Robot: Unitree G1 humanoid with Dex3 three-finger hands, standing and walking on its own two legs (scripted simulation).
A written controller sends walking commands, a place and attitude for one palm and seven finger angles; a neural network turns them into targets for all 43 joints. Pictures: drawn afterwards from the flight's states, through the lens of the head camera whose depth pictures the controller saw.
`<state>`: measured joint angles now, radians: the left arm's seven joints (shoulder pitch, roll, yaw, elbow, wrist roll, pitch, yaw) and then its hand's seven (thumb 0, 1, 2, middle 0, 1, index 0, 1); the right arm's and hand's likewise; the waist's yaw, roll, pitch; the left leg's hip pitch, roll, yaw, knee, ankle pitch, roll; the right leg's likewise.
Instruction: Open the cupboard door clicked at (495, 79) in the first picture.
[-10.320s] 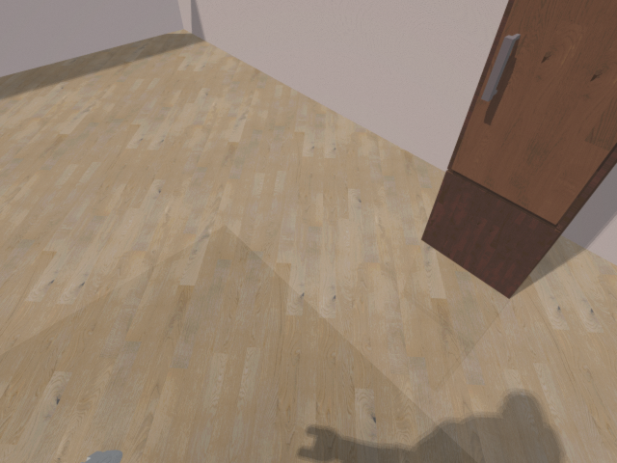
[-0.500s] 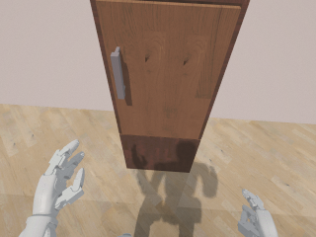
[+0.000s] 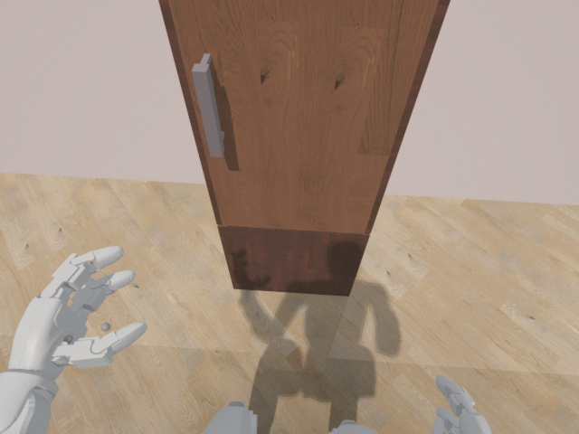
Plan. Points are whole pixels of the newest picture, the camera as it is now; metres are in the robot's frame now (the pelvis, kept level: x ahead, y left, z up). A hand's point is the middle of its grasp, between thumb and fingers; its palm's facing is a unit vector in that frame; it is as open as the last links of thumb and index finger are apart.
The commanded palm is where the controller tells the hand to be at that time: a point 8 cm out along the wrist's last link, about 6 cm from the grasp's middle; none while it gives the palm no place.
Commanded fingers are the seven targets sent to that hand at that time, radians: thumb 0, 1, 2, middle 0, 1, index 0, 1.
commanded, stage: raise the hand with hooked fingers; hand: left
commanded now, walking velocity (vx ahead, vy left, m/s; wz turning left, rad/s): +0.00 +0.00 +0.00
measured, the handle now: (212, 108) +0.61 +0.16 +0.11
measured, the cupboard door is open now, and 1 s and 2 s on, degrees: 0 0 0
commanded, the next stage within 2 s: move the hooked fingers beside the handle in 1.32 s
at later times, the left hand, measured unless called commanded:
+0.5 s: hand (57, 288) +0.27 +0.29 +0.09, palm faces +0.00 -1.00 -0.03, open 13.6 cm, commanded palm +0.25 +0.34 +0.10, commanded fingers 0.00 -0.50 0.30 -0.30 -1.20 -0.30 -1.20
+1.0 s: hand (46, 247) +0.30 +0.30 +0.12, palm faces -0.02 -1.00 -0.03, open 14.0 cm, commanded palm +0.27 +0.35 +0.12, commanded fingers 0.00 -0.50 0.30 -0.30 -1.20 -0.30 -1.20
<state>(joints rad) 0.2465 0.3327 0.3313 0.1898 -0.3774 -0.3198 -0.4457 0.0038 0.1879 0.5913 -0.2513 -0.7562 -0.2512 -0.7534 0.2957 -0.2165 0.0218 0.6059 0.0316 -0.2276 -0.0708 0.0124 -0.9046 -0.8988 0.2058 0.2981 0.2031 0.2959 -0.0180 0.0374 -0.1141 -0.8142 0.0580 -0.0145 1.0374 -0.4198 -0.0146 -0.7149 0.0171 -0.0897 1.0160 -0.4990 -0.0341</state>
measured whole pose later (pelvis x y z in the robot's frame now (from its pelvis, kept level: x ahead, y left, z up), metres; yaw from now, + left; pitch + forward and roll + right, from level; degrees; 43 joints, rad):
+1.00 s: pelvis +0.01 +0.03 +0.04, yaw +0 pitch +7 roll -2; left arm -0.07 0.45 0.42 0.42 -0.36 -0.18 -0.54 -0.02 -0.50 0.30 -0.30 -1.20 -0.30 -1.20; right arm 0.31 -0.28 0.04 0.57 0.05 -0.19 -0.08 0.01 -0.90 -0.90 0.20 0.30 0.20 0.30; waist -0.01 0.02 -0.07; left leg -0.58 0.03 0.01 0.81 -0.35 0.02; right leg -0.47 0.00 -0.07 0.76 -0.40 0.00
